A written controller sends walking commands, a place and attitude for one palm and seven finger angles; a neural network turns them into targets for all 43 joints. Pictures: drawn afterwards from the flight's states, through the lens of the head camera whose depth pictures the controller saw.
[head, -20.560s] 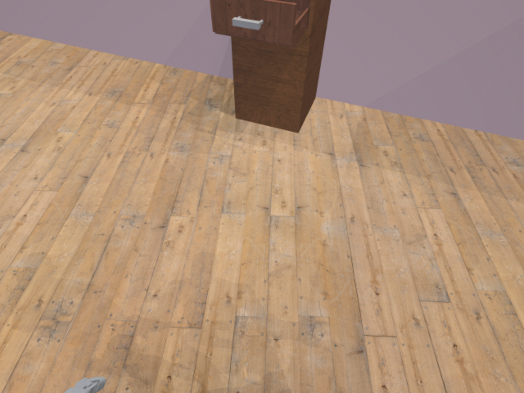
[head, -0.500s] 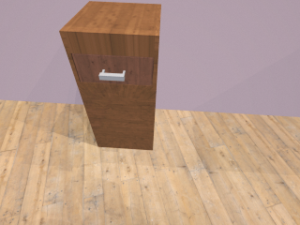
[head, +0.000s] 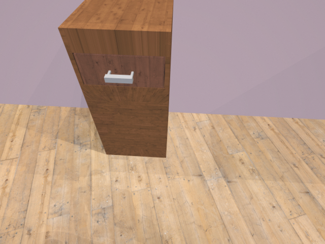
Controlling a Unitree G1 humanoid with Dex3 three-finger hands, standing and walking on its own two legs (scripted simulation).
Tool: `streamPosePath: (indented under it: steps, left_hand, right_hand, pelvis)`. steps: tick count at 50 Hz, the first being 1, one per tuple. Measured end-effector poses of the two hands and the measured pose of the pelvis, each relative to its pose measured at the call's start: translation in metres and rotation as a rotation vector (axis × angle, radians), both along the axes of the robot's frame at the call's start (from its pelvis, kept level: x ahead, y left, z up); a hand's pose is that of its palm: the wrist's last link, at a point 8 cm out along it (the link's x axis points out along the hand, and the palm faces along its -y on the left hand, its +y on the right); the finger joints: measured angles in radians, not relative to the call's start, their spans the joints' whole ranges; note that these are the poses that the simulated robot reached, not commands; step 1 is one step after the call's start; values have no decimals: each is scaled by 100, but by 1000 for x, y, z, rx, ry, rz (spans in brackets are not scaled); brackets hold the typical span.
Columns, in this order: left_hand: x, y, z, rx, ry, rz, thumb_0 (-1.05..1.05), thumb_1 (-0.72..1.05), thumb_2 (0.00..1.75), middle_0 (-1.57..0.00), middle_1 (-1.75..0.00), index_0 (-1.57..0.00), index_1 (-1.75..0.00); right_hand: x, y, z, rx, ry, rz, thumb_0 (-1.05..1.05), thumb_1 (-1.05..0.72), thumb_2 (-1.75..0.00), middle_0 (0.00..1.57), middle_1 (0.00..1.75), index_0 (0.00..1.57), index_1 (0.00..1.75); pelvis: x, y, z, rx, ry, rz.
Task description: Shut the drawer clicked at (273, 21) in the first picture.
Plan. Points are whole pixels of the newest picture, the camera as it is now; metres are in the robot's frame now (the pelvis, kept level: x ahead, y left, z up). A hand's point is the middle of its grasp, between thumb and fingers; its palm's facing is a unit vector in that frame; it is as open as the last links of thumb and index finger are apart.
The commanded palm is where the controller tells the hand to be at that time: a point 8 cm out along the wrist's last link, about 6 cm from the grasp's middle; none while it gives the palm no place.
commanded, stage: look to check the result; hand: left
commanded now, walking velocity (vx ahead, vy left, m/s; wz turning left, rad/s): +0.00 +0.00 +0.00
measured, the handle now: (119, 75) +0.78 +0.24 -0.05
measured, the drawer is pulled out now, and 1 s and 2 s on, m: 0.00 0.00 0.00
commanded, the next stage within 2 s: stand and wait in 0.26 s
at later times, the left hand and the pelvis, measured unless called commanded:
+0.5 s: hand out of the picture -0.03 +0.14 -0.18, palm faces +0.06 -0.98 -0.17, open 7.4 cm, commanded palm none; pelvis +0.01 -0.01 +0.00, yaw +0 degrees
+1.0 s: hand out of the picture -0.03 +0.15 -0.18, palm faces +0.06 -0.98 -0.17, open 7.4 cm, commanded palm none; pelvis +0.01 +0.00 +0.00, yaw -1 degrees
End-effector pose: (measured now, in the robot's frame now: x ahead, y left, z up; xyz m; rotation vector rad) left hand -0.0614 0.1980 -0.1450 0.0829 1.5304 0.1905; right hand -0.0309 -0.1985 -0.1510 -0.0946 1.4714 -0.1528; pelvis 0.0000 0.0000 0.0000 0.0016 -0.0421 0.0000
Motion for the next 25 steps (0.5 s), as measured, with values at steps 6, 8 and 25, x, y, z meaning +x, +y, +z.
streamPosePath:
  steps: [6, 8, 25]
  left_hand:
    - [6, -2, 0, 0, -10, -2, 0, 91, 90, -19, -30, -20, -30]
    - [9, -4, 0, -2, -16, -4, 0, 91, 90, -19, -30, -20, -30]
    - [25, -10, -2, -5, -38, -14, 0, 91, 90, -20, -30, -20, -30]
  right_hand:
    - [8, -2, -1, 1, -13, 5, 0, -91, -90, 20, 30, 19, 30]
    - [10, -4, -1, -2, -15, 6, 0, -91, -90, 20, 30, 19, 30]
    - [14, -12, 0, -12, -12, -2, 0, -91, -90, 20, 30, 19, 30]
  pelvis:
    - [3, -1, 0, 3, 0, -2]
    - [4, -2, 0, 4, 0, -3]
    - [9, -8, 0, 6, 1, -8]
